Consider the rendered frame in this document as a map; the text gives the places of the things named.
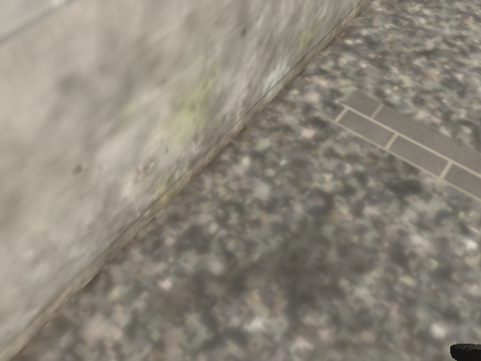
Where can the right robot hand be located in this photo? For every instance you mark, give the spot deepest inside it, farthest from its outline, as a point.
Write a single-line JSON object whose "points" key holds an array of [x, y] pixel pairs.
{"points": [[466, 352]]}

